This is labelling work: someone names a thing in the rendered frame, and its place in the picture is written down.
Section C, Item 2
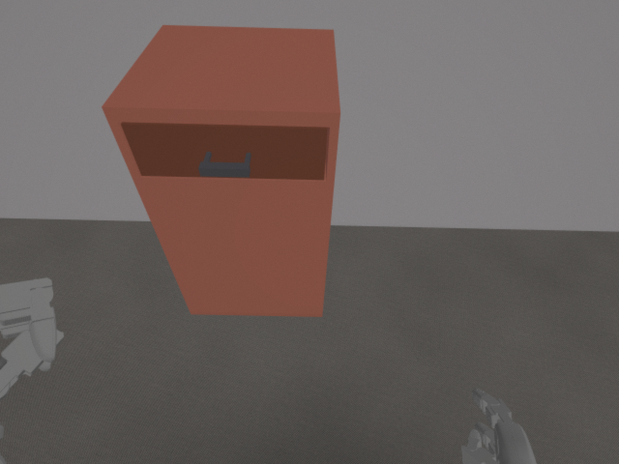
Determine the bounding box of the cabinet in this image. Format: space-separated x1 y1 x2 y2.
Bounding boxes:
102 25 340 317

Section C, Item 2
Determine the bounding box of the handle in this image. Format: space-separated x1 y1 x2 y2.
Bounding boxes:
198 152 251 178

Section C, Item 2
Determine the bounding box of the robot right hand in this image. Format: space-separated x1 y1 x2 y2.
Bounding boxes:
461 389 537 464

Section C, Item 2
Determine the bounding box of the drawer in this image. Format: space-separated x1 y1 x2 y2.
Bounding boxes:
121 122 327 180

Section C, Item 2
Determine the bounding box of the robot left hand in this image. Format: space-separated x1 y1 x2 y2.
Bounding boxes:
0 277 64 400

